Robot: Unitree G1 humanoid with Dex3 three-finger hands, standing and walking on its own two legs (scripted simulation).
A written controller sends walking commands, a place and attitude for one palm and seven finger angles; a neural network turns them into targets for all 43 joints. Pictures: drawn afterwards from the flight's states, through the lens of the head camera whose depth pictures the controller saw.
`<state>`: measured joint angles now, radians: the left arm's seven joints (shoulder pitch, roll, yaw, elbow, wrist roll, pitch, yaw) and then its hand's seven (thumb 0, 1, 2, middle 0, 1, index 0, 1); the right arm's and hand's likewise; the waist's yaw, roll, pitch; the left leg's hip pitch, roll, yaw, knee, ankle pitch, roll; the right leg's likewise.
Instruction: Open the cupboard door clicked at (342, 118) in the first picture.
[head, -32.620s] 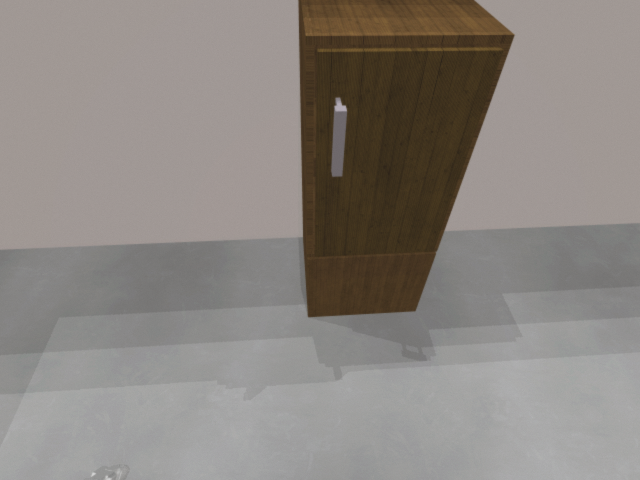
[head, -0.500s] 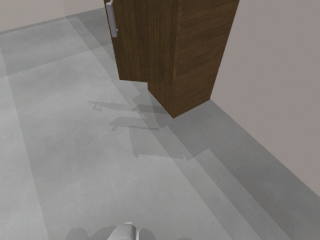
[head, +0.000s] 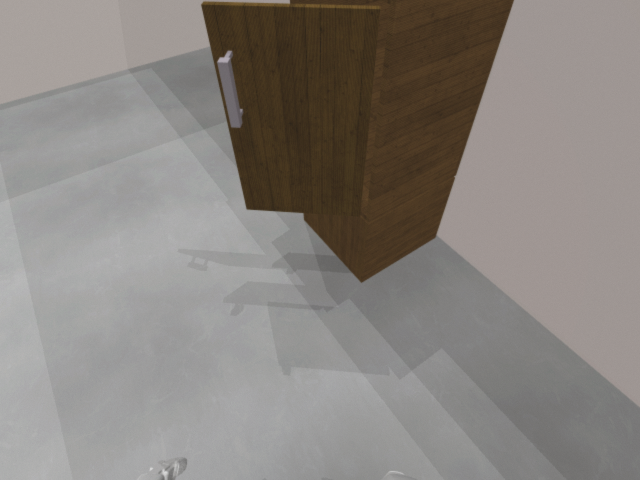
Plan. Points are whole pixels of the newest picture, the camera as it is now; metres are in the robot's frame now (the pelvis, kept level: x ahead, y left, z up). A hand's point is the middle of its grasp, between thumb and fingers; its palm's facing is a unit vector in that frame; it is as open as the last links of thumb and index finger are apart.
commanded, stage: take the last steps up to it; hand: left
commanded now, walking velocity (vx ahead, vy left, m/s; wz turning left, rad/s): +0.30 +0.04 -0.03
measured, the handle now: (233, 90) +0.90 +0.24 +0.02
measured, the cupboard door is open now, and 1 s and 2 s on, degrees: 50 50 50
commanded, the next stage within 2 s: come to a stop and stand still in 0.68 s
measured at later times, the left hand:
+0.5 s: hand out of the picture +0.14 +0.23 -0.20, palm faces +0.08 -0.98 -0.15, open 7.3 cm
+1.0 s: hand (224, 306) +0.44 +0.21 -0.17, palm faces -0.05 -0.98 -0.19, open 7.4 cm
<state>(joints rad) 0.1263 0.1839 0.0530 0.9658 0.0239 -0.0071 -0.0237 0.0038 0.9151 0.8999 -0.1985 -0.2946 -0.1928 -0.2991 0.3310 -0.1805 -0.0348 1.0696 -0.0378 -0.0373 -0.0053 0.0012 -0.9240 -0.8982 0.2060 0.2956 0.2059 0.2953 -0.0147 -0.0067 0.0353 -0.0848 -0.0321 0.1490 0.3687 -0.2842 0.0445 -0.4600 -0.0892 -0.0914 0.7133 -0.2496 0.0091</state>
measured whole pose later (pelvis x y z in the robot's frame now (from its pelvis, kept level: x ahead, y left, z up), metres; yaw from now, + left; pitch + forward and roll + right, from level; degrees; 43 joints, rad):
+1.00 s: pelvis +0.33 +0.04 +0.00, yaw -1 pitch +1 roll +1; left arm 0.11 0.16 0.01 1.04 0.01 -0.02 0.02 0.00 0.91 0.90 -0.20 -0.29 -0.20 -0.30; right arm 0.33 -0.12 -0.02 1.12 -0.01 0.01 -0.03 0.00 -0.91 -0.90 0.20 0.30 0.20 0.29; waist -0.06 0.00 0.04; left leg -0.14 0.02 0.14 0.49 -0.36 0.00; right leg -0.32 -0.05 -0.09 0.55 -0.24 -0.02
